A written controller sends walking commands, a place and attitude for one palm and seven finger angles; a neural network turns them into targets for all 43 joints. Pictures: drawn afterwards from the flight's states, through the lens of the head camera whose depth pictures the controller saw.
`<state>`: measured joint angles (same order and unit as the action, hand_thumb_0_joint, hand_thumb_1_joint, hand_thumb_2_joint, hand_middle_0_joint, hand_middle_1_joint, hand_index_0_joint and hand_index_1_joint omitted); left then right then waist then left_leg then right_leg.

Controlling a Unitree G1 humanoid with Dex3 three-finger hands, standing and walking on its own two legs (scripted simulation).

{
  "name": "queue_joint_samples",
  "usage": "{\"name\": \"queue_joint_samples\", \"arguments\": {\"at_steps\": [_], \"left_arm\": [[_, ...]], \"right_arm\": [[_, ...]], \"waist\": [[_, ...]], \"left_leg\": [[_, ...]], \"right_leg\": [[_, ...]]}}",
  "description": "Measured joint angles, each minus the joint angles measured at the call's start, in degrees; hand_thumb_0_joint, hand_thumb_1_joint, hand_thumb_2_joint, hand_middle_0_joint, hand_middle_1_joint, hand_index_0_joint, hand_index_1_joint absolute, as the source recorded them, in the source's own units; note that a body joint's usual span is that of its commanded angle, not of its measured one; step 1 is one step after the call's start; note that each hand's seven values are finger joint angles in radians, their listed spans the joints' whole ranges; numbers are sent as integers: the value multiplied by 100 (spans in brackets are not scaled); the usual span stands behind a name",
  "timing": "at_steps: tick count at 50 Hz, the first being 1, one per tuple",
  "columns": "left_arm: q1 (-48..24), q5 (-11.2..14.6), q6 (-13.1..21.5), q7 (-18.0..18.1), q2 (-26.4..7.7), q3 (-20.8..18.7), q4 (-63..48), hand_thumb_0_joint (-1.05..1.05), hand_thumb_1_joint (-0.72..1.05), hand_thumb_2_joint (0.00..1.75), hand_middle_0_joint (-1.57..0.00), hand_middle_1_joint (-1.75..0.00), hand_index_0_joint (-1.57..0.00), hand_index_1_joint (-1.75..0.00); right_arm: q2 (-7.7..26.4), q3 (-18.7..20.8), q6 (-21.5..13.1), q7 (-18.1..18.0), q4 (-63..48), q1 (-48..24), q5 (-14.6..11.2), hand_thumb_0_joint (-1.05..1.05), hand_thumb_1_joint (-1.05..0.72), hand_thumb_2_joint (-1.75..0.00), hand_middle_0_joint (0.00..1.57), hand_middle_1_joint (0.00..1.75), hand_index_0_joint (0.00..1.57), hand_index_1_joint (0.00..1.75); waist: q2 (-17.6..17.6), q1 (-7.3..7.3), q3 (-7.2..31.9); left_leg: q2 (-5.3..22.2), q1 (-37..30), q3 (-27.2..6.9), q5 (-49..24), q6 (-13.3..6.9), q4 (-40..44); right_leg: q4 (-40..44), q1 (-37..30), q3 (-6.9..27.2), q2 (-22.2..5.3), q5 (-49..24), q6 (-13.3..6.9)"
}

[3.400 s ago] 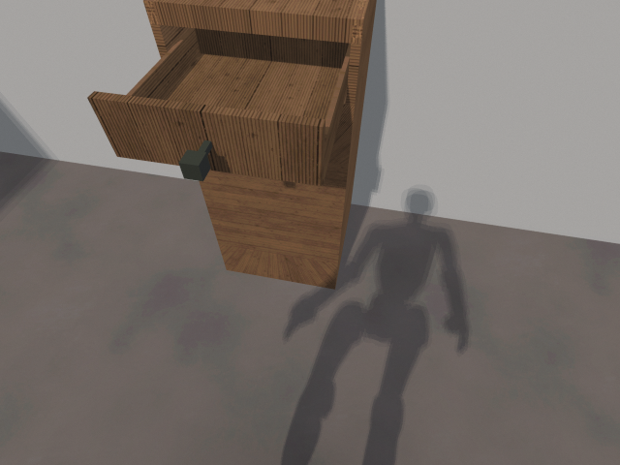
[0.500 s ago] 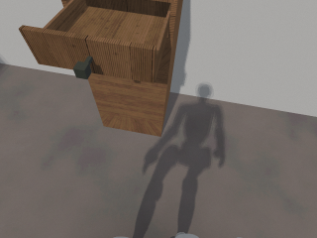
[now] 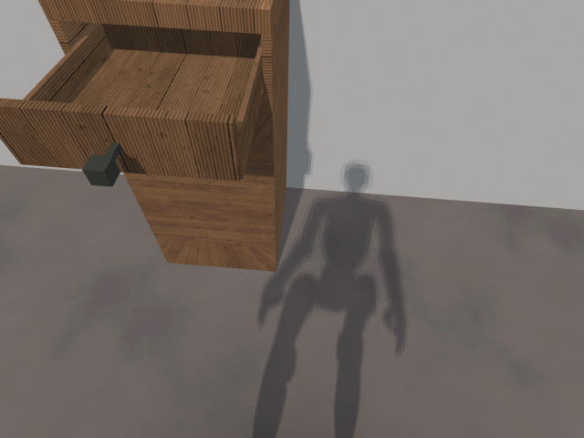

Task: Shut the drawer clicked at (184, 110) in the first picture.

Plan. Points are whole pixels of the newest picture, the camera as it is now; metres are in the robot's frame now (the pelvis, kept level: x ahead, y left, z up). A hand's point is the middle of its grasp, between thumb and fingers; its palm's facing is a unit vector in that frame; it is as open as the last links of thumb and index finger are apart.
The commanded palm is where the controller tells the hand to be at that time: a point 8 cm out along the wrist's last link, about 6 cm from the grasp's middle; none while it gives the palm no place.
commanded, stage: take the last steps up to it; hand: left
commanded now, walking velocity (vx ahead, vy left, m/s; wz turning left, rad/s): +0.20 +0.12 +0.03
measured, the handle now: (107, 162) +0.48 +0.31 +0.09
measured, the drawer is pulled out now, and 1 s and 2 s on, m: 0.27 0.27 0.27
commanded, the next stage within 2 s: come to a stop and stand still in 0.22 s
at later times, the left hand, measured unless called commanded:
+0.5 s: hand out of the picture +0.10 +0.19 -0.19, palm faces +0.10 -0.97 -0.22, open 7.4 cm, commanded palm none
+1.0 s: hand (159, 410) +0.18 +0.22 -0.18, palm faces +0.01 -0.95 -0.31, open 7.4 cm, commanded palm none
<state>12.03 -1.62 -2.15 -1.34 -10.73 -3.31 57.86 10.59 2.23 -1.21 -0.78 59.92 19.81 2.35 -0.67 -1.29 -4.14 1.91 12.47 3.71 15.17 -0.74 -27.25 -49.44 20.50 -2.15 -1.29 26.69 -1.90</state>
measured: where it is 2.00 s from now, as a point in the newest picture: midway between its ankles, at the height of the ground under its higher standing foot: outside the picture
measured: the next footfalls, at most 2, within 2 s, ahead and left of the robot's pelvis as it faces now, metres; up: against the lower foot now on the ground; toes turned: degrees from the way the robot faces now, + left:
left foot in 0.36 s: +0.18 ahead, +0.16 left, +0.00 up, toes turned +4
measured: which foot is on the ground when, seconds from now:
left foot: down 0.00-0.08, up 0.10-0.34, down 0.36-1.00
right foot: down 0.00-1.00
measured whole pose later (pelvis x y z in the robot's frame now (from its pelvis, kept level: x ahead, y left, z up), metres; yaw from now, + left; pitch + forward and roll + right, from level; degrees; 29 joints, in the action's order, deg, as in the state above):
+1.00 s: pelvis +0.12 +0.01 -0.02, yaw +0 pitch -1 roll +1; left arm 12.0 -1.7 0.4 2.6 -12.3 -1.6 54.3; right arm 12.4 3.5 1.5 -0.3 53.6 10.4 1.0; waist 1.3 -0.8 -4.9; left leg 3.0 20.8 2.8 18.9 1.1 -40.6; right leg -42.1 15.9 1.7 -1.4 25.4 0.4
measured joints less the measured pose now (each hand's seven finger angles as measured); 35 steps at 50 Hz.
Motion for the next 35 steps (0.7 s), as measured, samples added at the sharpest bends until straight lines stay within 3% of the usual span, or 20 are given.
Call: {"name": "queue_joint_samples", "arguments": {"at_steps": [3, 4, 5, 7, 10, 12, 15, 18, 20, 22, 25, 29, 35], "left_arm": [[-35, 17, 147, -24, 59, 31, -46, 1, 90, 90, -20, -30, -20, -30], [5, 14, 224, -25, 37, 40, -95, 1, 90, 90, -20, -30, -20, -30], [23, 9, 302, -3, 33, 28, -100, 1, 90, 90, -20, -30, -20, -30], [10, 14, 338, 68, 129, -2, -13, 1, 91, 90, -20, -30, -20, -30], [155, 11, 383, 150, 195, -21, 101, 0, 92, 90, -20, -30, -20, -30], [271, -1, 410, 178, 207, -33, 191, 0, 92, 90, -20, -30, -20, -30], [422, 10, 394, 167, 205, -49, 338, 0, 91, 90, -20, -30, -20, -30], [636, 31, 298, 157, 251, -42, 416, 1, 91, 90, -20, -30, -20, -30], [625, 43, 175, 201, 168, -28, 473, 1, 91, 90, -20, -30, -20, -30], [514, 51, 95, 234, 106, -3, 520, 1, 91, 90, -20, -30, -20, -30], [366, 43, 125, 251, 84, 52, 471, 1, 91, 90, -20, -30, -20, -30], [249, 32, 142, 268, 158, 104, 349, 1, 91, 90, -20, -30, -20, -30], [-28, 21, 100, 334, 142, 51, 89, 1, 91, 90, -20, -30, -20, -30]], "right_arm": [[-92, -50, 15, -6, 186, 209, -35, 0, -91, -90, 20, 30, 20, 30], [-143, -62, 31, 2, 225, 300, -68, 0, -91, -90, 20, 30, 20, 30], [-177, -63, 65, 19, 273, 338, -92, 0, -91, -90, 20, 30, 20, 30], [-141, -19, 165, 53, 376, 289, -79, 0, -91, -90, 20, 30, 20, 30], [-115, 37, 230, 74, 417, 102, -81, 0, -91, -90, 20, 30, 20, 30], [-132, 60, 214, 99, 335, -89, -102, 0, -91, -90, 20, 30, 19, 30], [-147, 46, 112, 139, 142, -376, -115, 0, -91, -90, 19, 30, 19, 30], [-43, 32, -90, 121, -70, -520, -77, 0, -91, -90, 19, 30, 19, 30], [-128, 21, -105, 23, -89, -696, -49, 0, -91, -90, 19, 30, 19, 30], [-203, -19, -85, -52, -80, -842, -50, 0, -92, -90, 19, 30, 19, 30], [-215, -48, 17, -99, -20, -1035, -119, 0, -92, -90, 20, 30, 19, 30], [-157, 24, 223, -63, 11, -1210, -158, 0, -92, -90, 20, 30, 20, 30], [-25, 108, 353, -49, -129, -1333, -150, 0, -92, -90, 20, 30, 20, 30]], "waist": [[75, 21, 7], [-8, 37, 54], [-69, 65, 64], [104, 31, -17], [179, 6, -23], [104, 33, -38], [-23, 97, -73], [92, 163, -14], [-88, 190, -49], [-195, 233, -88], [-185, 261, -126], [24, 210, -32], [45, 157, -171]], "left_leg": [[33, -119, -56, 14, 98, 98], [-25, -55, -23, 182, 88, -93], [-54, 70, 18, 550, 92, -470], [12, 401, -95, 1129, 80, -1511], [76, 877, -103, 1022, 111, -2366], [127, 1009, -12, 877, 144, -2124], [158, 927, 100, 263, 162, -1110], [260, 660, 98, -641, 52, -225], [170, 690, 210, -403, 106, -567], [93, 566, 285, -150, 150, -558], [34, 418, 276, -85, 222, -492], [135, 348, 177, -93, 270, -422], [159, 413, 64, 1, 242, -710]], "right_leg": [[1086, -283, -203, -30, -364, 14], [1644, -473, -121, -94, -425, -35], [1823, -513, -80, -157, -872, -31], [1700, -648, -232, -126, -924, 40], [2051, -1025, -363, -136, -839, 124], [2337, -1231, -359, -190, -910, 182], [2452, -1402, -326, -294, -859, 269], [1769, -1227, -330, -287, -397, 316], [833, -871, -135, -350, 222, 239], [564, -651, -68, -330, 364, 214], [1296, -755, -58, -258, -688, 174], [1543, -964, -159, -134, -422, 121], [1628, -1080, -176, -92, -409, 133]]}}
